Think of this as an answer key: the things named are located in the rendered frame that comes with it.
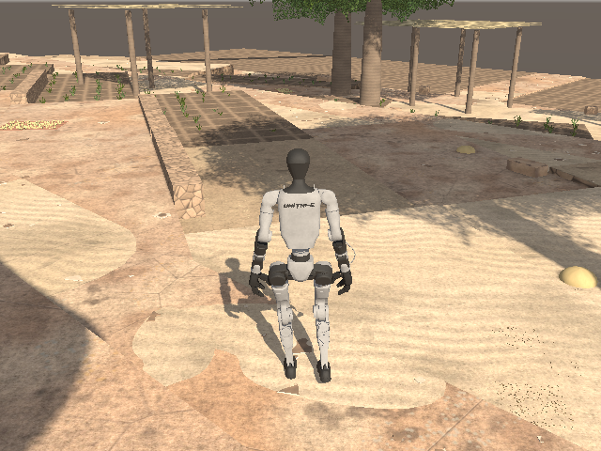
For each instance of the robot right forearm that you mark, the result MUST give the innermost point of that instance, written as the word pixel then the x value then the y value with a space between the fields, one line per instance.
pixel 340 249

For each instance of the robot left hand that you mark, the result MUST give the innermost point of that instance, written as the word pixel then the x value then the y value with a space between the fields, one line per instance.
pixel 254 283

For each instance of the robot right hand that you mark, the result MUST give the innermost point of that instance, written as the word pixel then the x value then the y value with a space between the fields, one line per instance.
pixel 346 281

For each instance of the robot left upper arm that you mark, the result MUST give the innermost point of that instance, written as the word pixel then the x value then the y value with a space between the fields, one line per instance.
pixel 266 213

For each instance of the robot right upper arm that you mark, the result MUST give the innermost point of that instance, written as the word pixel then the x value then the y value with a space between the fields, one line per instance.
pixel 332 212

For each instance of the right robot shin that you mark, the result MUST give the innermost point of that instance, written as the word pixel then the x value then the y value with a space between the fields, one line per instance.
pixel 323 337

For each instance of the robot left forearm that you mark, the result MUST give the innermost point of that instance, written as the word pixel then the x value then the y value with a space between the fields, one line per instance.
pixel 259 254

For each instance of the left robot thigh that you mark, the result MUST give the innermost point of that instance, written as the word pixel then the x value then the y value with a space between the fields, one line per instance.
pixel 279 285

